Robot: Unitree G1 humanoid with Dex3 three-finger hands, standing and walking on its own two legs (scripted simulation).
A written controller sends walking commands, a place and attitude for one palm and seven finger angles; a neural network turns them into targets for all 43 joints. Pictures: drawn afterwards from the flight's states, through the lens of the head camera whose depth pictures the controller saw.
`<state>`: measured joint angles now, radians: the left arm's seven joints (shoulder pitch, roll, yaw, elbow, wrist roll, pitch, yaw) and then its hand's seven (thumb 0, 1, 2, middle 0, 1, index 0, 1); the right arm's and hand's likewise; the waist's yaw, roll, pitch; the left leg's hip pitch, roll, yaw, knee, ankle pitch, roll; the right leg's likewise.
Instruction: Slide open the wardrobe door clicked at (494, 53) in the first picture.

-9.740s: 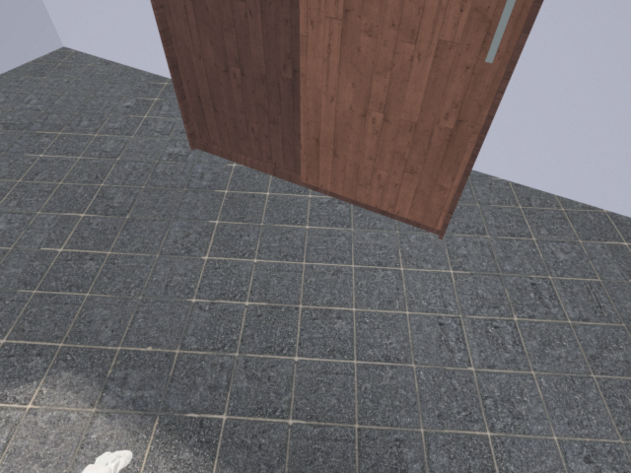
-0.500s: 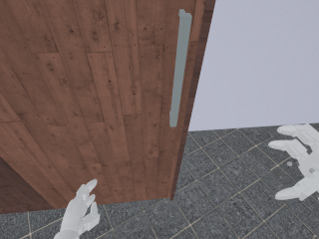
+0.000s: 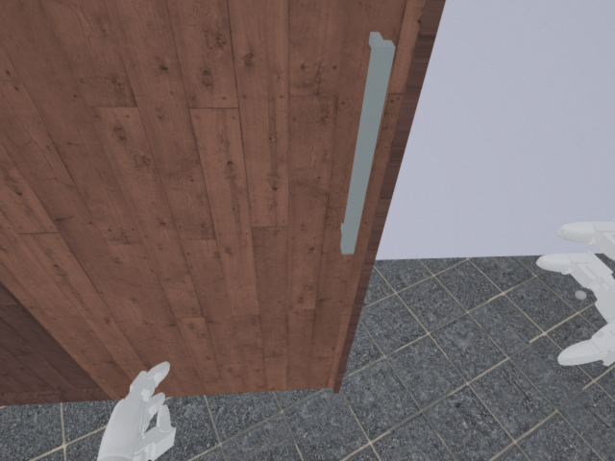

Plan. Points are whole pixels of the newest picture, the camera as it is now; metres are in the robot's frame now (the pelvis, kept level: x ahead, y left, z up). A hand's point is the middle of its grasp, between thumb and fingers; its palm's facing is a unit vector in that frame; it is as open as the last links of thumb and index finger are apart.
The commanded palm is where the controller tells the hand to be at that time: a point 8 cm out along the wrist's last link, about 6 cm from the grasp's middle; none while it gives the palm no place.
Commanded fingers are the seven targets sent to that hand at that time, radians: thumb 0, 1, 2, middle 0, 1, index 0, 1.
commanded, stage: raise the hand with hooked fingers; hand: right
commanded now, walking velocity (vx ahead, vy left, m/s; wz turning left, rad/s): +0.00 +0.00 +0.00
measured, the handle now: (358, 162) +0.46 -0.05 +0.18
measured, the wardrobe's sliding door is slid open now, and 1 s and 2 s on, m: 0.00 0.00 0.00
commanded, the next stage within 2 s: move the hooked fingers beside the handle in 0.22 s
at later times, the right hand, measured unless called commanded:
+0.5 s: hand (564, 290) +0.27 -0.26 +0.16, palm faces -0.02 +1.00 -0.08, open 14.0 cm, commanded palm +0.25 -0.30 +0.16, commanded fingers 0.00 0.50 -0.30 0.30 1.20 0.30 1.20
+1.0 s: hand (504, 260) +0.32 -0.21 +0.15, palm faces -0.04 +1.00 -0.05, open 14.0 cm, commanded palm +0.30 -0.25 +0.16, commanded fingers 0.00 0.50 -0.30 0.30 1.20 0.30 1.20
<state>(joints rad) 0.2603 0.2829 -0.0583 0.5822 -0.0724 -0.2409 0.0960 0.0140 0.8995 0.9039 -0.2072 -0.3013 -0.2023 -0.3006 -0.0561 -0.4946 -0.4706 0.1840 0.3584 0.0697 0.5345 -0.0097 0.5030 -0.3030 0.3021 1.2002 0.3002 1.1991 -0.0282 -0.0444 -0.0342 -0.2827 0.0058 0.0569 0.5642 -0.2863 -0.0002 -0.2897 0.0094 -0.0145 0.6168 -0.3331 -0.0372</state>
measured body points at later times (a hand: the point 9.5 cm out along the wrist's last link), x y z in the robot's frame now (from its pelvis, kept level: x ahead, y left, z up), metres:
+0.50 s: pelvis +0.00 +0.01 +0.00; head -0.01 +0.02 +0.45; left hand +0.19 +0.23 -0.07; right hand +0.27 -0.31 +0.16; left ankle +0.01 +0.12 -0.73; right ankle +0.00 -0.09 -0.73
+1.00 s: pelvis +0.00 +0.01 +0.00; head -0.01 +0.03 +0.45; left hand +0.16 +0.25 -0.08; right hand +0.31 -0.27 +0.16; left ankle +0.01 +0.12 -0.73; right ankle +0.00 -0.09 -0.73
